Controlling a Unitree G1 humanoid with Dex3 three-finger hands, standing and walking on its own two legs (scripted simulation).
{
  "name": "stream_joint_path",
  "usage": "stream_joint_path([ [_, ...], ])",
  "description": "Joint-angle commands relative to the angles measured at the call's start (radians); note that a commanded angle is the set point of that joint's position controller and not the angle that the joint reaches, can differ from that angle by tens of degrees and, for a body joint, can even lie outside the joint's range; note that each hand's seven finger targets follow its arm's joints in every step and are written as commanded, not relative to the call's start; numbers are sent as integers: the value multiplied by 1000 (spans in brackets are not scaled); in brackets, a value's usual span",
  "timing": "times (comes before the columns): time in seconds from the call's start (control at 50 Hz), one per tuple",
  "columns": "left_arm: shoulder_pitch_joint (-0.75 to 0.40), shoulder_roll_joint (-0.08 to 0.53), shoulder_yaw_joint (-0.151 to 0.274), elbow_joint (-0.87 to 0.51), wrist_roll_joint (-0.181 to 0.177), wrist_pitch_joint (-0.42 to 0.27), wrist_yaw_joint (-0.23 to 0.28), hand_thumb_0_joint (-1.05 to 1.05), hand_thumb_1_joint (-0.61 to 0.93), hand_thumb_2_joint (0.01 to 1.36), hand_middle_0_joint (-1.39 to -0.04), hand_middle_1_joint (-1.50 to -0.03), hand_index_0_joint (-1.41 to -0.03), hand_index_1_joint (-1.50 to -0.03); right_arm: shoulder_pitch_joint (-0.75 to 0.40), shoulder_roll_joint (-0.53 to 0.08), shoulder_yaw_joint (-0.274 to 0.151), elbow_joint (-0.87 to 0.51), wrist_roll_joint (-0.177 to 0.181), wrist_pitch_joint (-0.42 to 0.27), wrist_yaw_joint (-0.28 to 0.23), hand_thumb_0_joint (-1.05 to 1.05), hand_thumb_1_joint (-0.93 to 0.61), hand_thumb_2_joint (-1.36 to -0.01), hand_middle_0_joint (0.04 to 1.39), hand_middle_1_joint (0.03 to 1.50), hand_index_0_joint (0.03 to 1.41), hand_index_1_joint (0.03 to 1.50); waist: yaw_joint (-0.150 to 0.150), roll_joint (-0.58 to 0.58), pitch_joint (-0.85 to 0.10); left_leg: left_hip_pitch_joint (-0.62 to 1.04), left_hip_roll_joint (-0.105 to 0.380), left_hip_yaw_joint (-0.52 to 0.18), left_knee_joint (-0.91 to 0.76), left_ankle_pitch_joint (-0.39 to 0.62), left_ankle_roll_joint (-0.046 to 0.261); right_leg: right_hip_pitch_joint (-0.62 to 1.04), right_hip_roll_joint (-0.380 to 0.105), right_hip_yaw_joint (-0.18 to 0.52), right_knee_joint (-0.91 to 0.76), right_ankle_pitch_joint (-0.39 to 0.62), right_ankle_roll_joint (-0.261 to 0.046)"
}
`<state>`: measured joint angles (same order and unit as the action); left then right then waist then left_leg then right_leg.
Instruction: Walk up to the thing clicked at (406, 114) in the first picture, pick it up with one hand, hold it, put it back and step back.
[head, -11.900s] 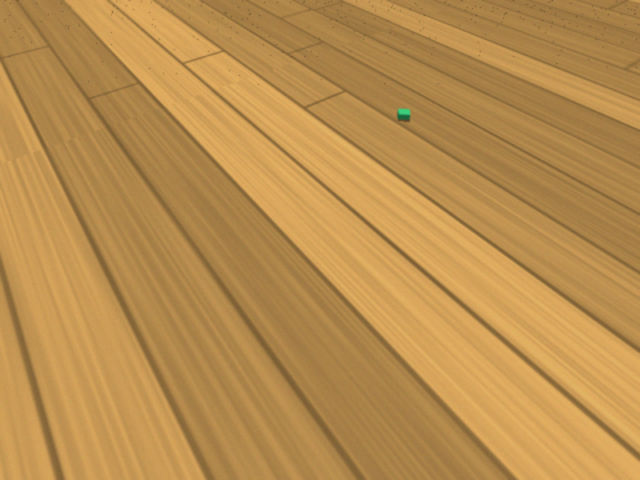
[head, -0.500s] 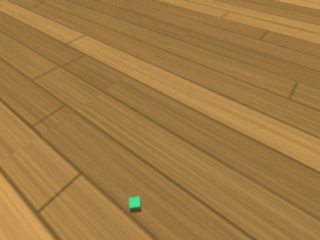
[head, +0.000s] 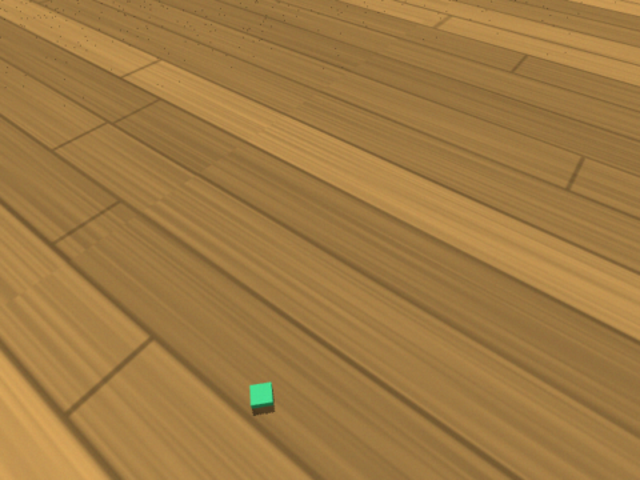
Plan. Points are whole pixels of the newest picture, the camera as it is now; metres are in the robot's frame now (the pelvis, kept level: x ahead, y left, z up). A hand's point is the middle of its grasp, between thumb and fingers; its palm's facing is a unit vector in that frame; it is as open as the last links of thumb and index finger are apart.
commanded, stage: walk up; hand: left
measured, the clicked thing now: (261, 395) +0.46 +0.20 -0.76
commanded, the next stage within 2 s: stand in 1.04 s
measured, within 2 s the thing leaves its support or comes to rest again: neither
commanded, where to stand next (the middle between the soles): +0.03 -0.03 m, yaw +0 degrees
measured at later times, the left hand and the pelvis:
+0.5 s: hand out of the picture +0.07 +0.25 -0.16, palm faces -0.03 -0.95 -0.32, open 7.4 cm; pelvis -0.01 +0.00 +0.00, yaw -1 degrees
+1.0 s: hand out of the picture +0.09 +0.25 -0.16, palm faces -0.05 -0.94 -0.33, open 7.4 cm; pelvis +0.00 +0.00 +0.00, yaw -2 degrees
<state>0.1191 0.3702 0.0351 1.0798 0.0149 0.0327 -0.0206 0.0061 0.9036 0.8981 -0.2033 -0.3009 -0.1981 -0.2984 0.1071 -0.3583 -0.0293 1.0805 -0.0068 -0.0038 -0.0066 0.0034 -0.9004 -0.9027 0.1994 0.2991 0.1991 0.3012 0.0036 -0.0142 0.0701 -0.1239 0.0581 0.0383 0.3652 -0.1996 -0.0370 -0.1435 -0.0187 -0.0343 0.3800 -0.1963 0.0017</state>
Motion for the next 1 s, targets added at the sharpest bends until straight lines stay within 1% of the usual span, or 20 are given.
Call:
stream_joint_path([
  [0.0,-25,207,48,-67,5,-23,10,0,900,900,-200,-300,-200,-300,-29,-221,-41,-66,-2,-18,-10,0,-900,-900,200,300,200,300,-2,13,-65,-18,79,-81,-55,29,76,-8,-103,115,-76,92,-45],
  [0.08,-35,214,51,-75,7,-25,6,0,900,900,-200,-300,-200,-300,-16,-222,-41,-64,-4,-19,-6,0,-900,-900,200,300,200,300,-8,-4,-59,-13,69,-73,-47,-1,71,-33,-110,137,-92,57,-49],
  [0.1,-26,210,52,-74,5,-25,7,0,900,900,-200,-300,-200,-300,-21,-220,-40,-66,-4,-20,-6,0,-900,-900,200,300,200,300,-1,-1,-63,-4,72,-74,-50,3,69,-41,-107,135,-90,48,-49],
  [0.22,-28,210,57,-88,6,-26,5,0,900,900,-200,-300,-200,-300,-3,-219,-38,-70,-3,-21,-6,0,-900,-900,200,300,200,300,-2,-18,-72,-5,66,-65,-29,12,68,-45,-108,147,-97,34,-55],
  [0.26,-19,204,55,-89,4,-26,5,0,900,900,-200,-300,-200,-300,-5,-223,-37,-73,-3,-24,-5,0,-900,-900,200,300,200,300,2,2,-80,3,72,-67,-29,31,70,-45,-104,142,-85,51,-52],
  [0.28,-31,210,57,-93,6,-25,4,0,900,900,-200,-300,-200,-300,8,-226,-38,-71,-4,-25,-7,0,-900,-900,200,300,200,300,-4,-4,-83,-5,74,-68,-30,37,70,-34,-105,144,-76,69,-54],
  [0.34,-11,199,55,-92,0,-25,4,0,900,900,-200,-300,-200,-300,1,-229,-35,-75,-2,-28,-8,0,-900,-900,200,300,200,300,7,19,-94,1,88,-75,-40,71,72,-19,-93,129,-57,108,-48],
  [0.4,-17,206,58,-95,4,-21,3,0,900,900,-200,-300,-200,-300,7,-238,-41,-78,-1,-27,-11,0,-900,-900,200,300,200,300,1,15,-93,-11,92,-75,-37,69,76,-15,-86,123,-38,126,-52],
  [0.48,-23,199,53,-99,2,-20,2,0,900,900,-200,-300,-200,-300,7,-235,-39,-81,-1,-28,-12,0,-900,-900,200,300,200,300,-2,22,-86,-28,95,-77,-47,43,77,-10,-86,130,-39,114,-52],
  [0.52,-17,194,49,-98,-2,-21,2,0,900,900,-200,-300,-200,-300,-4,-229,-35,-83,-1,-29,-11,0,-900,-900,200,300,200,300,5,27,-77,-25,93,-75,-51,45,73,-19,-87,134,-44,115,-51],
  [0.62,-24,206,52,-95,2,-22,1,0,900,900,-200,-300,-200,-300,2,-236,-39,-85,0,-28,-9,0,-900,-900,200,300,200,300,-1,11,-85,-14,94,-73,-46,42,74,-16,-87,135,-43,116,-53],
  [0.64,-21,203,51,-94,0,-22,1,0,900,900,-200,-300,-200,-300,-7,-231,-36,-87,1,-27,-8,0,-900,-900,200,300,200,300,4,6,-77,-8,88,-68,-39,37,73,-32,-89,141,-51,105,-51],
  [0.66,-32,209,52,-100,2,-23,1,0,900,900,-200,-300,-200,-300,4,-231,-38,-86,1,-26,-9,0,-900,-900,200,300,200,300,-6,-3,-87,-4,86,-62,-34,40,71,-26,-95,148,-55,107,-56],
  [0.72,-36,203,48,-103,0,-25,2,0,900,900,-200,-300,-200,-300,4,-231,-36,-84,-1,-28,-7,0,-900,-900,200,300,200,300,-6,7,-91,-6,88,-64,-42,46,69,-22,-94,149,-54,117,-53],
  [0.74,-24,200,47,-101,0,-25,2,0,900,900,-200,-300,-200,-300,-5,-229,-34,-86,-1,-29,-7,0,-900,-900,200,300,200,300,1,11,-97,5,92,-63,-46,47,70,-23,-92,144,-54,116,-53],
  [0.78,-34,208,50,-101,3,-25,2,0,900,900,-200,-300,-200,-300,1,-233,-37,-87,0,-29,-7,0,-900,-900,200,300,200,300,-5,4,-95,2,94,-60,-39,66,71,-19,-92,142,-45,141,-52],
  [0.86,-25,206,50,-99,-1,-26,2,0,900,900,-200,-300,-200,-300,-7,-232,-36,-90,1,-29,-7,0,-900,-900,200,300,200,300,1,16,-93,16,96,-54,-39,86,67,-24,-92,140,-44,149,-53],
  [0.9,-37,209,50,-102,0,-25,2,0,900,900,-200,-300,-200,-300,0,-237,-39,-88,0,-28,-8,0,-900,-900,200,300,200,300,-6,8,-86,7,93,-53,-37,81,67,-25,-89,142,-44,154,-52],
  [0.94,-27,202,46,-99,-1,-27,3,0,900,900,-200,-300,-200,-300,-12,-235,-36,-91,1,-28,-6,0,-900,-900,200,300,200,300,0,8,-88,16,96,-54,-41,68,72,-29,-89,144,-55,146,-49],
  [0.98,-34,209,48,-101,1,-27,2,0,900,900,-200,-300,-200,-300,-9,-232,-36,-93,2,-26,-6,0,-900,-900,200,300,200,300,-4,3,-91,18,91,-46,-33,64,69,-31,-93,150,-55,144,-51],
])
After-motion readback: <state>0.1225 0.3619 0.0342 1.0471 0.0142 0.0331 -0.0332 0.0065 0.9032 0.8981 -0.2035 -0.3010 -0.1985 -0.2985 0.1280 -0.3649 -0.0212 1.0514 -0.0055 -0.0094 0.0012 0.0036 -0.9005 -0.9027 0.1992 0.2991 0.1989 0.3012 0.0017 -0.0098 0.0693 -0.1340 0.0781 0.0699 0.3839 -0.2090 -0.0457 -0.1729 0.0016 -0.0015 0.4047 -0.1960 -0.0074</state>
